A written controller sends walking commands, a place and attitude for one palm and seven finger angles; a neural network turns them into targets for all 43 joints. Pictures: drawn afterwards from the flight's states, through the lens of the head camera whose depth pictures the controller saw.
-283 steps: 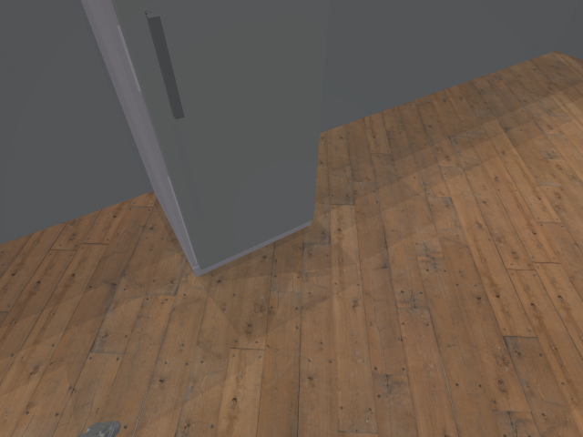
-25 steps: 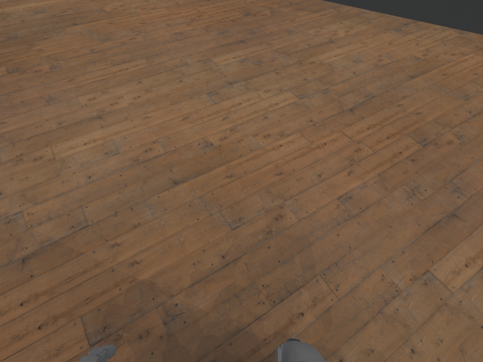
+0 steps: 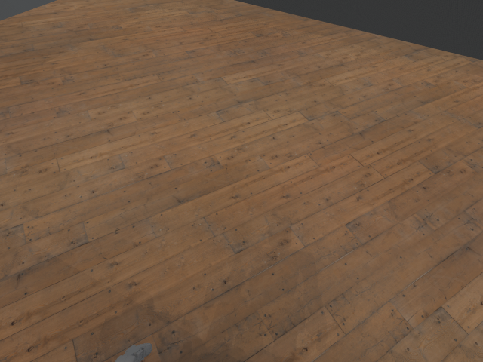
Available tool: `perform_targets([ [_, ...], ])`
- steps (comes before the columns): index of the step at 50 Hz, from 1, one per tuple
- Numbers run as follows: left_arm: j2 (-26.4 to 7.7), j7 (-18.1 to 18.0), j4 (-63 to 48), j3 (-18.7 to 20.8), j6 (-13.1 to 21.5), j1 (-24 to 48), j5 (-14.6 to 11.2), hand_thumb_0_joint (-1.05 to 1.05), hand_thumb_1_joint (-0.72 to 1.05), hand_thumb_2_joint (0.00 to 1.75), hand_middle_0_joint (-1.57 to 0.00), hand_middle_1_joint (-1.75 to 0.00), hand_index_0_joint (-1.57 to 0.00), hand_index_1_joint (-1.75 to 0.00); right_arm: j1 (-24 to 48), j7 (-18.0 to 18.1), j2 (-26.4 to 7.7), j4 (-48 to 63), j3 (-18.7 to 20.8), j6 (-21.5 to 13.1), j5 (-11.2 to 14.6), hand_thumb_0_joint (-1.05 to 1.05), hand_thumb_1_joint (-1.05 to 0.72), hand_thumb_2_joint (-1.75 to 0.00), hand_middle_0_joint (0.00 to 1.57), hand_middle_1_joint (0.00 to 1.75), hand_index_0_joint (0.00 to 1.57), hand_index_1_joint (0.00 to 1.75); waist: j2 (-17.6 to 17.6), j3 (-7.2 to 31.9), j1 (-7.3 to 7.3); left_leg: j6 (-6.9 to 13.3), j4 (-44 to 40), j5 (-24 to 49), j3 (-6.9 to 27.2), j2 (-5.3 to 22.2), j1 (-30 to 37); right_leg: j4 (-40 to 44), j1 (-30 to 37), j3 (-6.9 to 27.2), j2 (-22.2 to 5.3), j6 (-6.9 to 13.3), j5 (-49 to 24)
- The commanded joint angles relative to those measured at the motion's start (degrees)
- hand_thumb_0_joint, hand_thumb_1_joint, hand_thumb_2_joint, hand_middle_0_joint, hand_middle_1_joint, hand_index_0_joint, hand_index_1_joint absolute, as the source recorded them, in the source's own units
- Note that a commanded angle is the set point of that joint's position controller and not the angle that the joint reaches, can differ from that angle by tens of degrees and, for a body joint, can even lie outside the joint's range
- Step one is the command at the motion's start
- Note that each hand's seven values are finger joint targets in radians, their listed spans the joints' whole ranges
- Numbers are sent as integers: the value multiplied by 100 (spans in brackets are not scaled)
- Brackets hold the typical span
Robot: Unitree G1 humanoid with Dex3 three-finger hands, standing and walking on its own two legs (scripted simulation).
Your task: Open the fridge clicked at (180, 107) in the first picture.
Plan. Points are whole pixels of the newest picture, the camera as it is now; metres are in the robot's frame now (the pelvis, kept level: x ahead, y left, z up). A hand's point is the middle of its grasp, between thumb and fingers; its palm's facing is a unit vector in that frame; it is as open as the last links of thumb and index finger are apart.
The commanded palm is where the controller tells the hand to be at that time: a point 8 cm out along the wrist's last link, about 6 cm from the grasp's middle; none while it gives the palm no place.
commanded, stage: turn to face it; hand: left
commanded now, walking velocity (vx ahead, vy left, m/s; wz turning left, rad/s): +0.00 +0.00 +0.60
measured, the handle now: out of the picture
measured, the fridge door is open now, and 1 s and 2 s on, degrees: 0 0 0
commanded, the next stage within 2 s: none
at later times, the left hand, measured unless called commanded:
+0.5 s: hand out of the picture +0.05 +0.23 -0.15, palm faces +0.27 -0.93 -0.25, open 7.4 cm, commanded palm none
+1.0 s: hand out of the picture -0.07 +0.13 -0.14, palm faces +0.55 -0.78 -0.29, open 7.4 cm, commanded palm none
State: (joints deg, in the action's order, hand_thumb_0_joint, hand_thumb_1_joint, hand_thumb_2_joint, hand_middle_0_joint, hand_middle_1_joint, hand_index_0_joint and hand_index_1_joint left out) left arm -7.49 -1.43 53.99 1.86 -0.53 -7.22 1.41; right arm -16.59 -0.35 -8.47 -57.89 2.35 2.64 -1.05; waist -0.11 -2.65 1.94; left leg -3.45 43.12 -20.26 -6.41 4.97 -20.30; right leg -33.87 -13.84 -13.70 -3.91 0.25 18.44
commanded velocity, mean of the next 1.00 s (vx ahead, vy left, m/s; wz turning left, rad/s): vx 0.00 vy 0.00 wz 0.60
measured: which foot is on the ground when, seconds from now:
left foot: up 0.00-0.00, down 0.02-0.64, up 0.66-1.00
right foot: down 0.00-0.02, up 0.04-0.62, down 0.64-1.00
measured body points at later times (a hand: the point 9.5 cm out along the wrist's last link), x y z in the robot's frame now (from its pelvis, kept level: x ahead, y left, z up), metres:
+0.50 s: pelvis +0.00 +0.00 +0.02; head +0.02 +0.02 +0.47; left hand +0.04 +0.28 -0.13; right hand +0.10 -0.24 -0.12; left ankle +0.01 +0.09 -0.72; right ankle +0.02 -0.16 -0.67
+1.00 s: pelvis +0.00 -0.06 +0.02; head +0.05 -0.07 +0.46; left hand -0.10 +0.17 -0.11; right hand +0.20 -0.25 -0.14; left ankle -0.11 +0.06 -0.66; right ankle +0.03 -0.15 -0.72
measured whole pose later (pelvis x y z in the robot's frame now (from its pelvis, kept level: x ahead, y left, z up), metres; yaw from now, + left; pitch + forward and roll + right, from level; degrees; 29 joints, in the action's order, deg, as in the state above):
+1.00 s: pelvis +0.00 -0.06 +0.02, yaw +34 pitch +1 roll +3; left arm -10.0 -1.4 52.3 1.9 -0.6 -14.7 1.7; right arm -10.3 -2.0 -15.6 -54.5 5.1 5.3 -1.4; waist 1.2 -4.4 -0.3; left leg -5.2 55.7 -23.0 -1.1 3.2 -25.0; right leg -28.9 -11.2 -13.3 -6.9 1.4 17.9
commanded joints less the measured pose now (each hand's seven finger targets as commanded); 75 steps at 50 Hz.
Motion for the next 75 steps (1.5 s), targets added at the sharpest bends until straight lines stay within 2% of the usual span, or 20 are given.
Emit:
perform_targets([
  [1,-669,-35,-448,341,-75,-428,-114,0,90,90,-20,-30,-20,-30,-743,27,-1186,373,326,-204,-45,0,-90,-90,20,30,20,30,1864,364,73,790,-2221,2571,2294,1441,1121,-1320,-1437,259,-372,-332,779],
  [2,-661,-35,-656,271,-100,-37,-68,0,90,90,-20,-30,-20,-30,-889,52,-1451,372,380,-182,-58,0,-90,-90,20,30,20,30,1997,284,237,1345,-2658,3107,2984,2067,973,-2565,-1740,678,-69,-419,1893],
  [3,-686,-34,-612,316,-124,37,-27,0,90,90,-20,-30,-20,-30,-783,122,-1373,334,385,-200,-74,0,-90,-90,20,30,20,30,1442,370,175,1392,-2723,2687,2895,1931,968,-3159,-1934,1148,-182,-365,1515],
  [6,-771,35,-417,386,-96,-30,-6,0,90,90,-20,-30,-20,-30,-215,193,-1106,517,285,-279,-33,0,-90,-90,20,30,20,30,886,482,-26,957,-2461,2868,2065,1172,1272,-3587,-2230,1412,-199,-454,401],
  [10,-847,42,-283,398,-101,-281,-38,0,90,90,-20,-30,-20,-30,-232,214,-1201,556,321,-343,10,0,-90,-90,20,30,20,30,468,929,-44,1028,-2293,3622,1786,942,1894,-3388,-2157,1439,-141,-626,137],
  [23,-1060,8,-566,368,-159,87,-63,0,90,90,-20,-30,-20,-30,71,99,-1521,705,464,-171,-29,0,-90,-90,20,30,20,30,915,394,71,1347,-2600,1461,2831,763,1000,-1874,-1527,1496,40,-648,496],
  [29,-1045,-23,-592,354,-72,-594,-120,0,90,90,-20,-30,-20,-30,557,51,-1587,962,532,-92,-31,0,-90,-90,20,30,20,30,955,643,-225,1128,-2183,1451,3059,358,118,71,148,1372,382,-447,88],
  [30,-1149,-40,-550,390,-30,-866,-109,0,90,90,-20,-30,-20,-30,654,36,-1499,1023,527,-78,1,0,-90,-90,20,30,20,30,669,690,-386,895,-1885,1030,2879,128,-403,951,892,1369,264,-397,-412],
  [32,-2104,-103,-715,517,55,-858,37,0,90,90,-20,-30,-20,-30,458,11,-884,1218,445,-67,35,0,-90,-90,20,30,20,30,-1962,555,-415,10,849,-1183,1062,-1175,-2088,2344,1333,4135,-2376,534,293],
  [33,-1950,-128,-836,455,12,-565,-38,0,90,90,-20,-30,-20,-30,621,5,-1263,1218,521,-49,-43,0,-90,-90,20,30,20,30,-1308,342,-333,127,1769,-1159,1263,-746,-1656,2307,292,3702,-2479,712,240],
  [34,-1568,-123,-933,401,60,-86,-38,0,90,90,-20,-30,-20,-30,516,-41,-1247,1079,522,10,-65,0,-90,-90,20,30,20,30,-959,83,-54,144,2178,-630,1333,-590,-1504,2328,-128,3079,-2000,609,293],
  [38,-1196,-55,-886,253,152,0,-54,0,90,90,-20,-30,-20,-30,230,-138,-1056,796,465,81,-43,0,-90,-90,20,30,20,30,-846,-108,90,-84,2760,219,833,-417,-1456,1763,130,1592,-1209,349,-1389],
  [51,-1674,-39,-444,404,61,-1072,38,0,90,90,-20,-30,-20,-30,1236,-134,-888,1055,231,8,38,0,-90,-90,20,30,20,30,-1301,429,-519,-57,139,-466,63,-303,-595,979,1287,903,-1714,616,-3339],
  [55,-1714,-12,-390,447,14,-947,-23,0,90,90,-20,-30,-20,-30,726,-104,-1069,979,256,-91,26,0,-90,-90,20,30,20,30,-1156,776,-232,130,-1615,694,-95,-385,651,11,984,380,-1612,194,-3273],
  [56,-1593,10,-446,434,0,-933,-68,0,90,90,-20,-30,-20,-30,339,-93,-1416,880,347,-149,2,0,-90,-90,20,30,20,30,-337,1110,11,326,-2098,1840,407,-27,1784,-980,194,235,-1412,-85,-2595],
  [57,-1240,60,-705,346,2,-749,-102,0,90,90,-20,-30,-20,-30,-23,-59,-2070,850,516,-194,-7,0,-90,-90,20,30,20,30,1456,1228,244,975,-2078,4129,2324,1475,2891,-2242,-1657,165,-578,-534,821],
  [58,-1154,30,-891,278,-62,-420,-55,0,90,90,-20,-30,-20,-30,-331,-20,-2247,703,547,-143,55,0,-90,-90,20,30,20,30,1546,1176,346,1563,-1976,5537,2654,2002,2736,-2936,-2139,738,-398,-603,2061],
  [63,-1245,80,-628,354,-101,-418,-61,0,90,90,-20,-30,-20,-30,692,111,-1602,929,345,-204,5,0,-90,-90,20,30,20,30,1069,512,-77,1200,-1978,4580,1576,901,1666,-3330,-1939,1230,-365,-644,691],
  [71,-1107,64,-877,297,-126,-80,-94,0,90,90,-20,-30,-20,-30,652,63,-1725,970,420,-154,-36,0,-90,-90,20,30,20,30,964,331,-43,1269,-2082,3284,2129,708,1029,-1612,-1158,1189,-2,-662,643],
  [75,-1145,52,-839,306,-28,-556,-124,0,90,90,-20,-30,-20,-30,921,50,-1724,1077,461,-111,-23,0,-90,-90,20,30,20,30,1056,497,-296,1085,-1598,3037,2373,499,459,-135,8,1069,250,-587,-68],
])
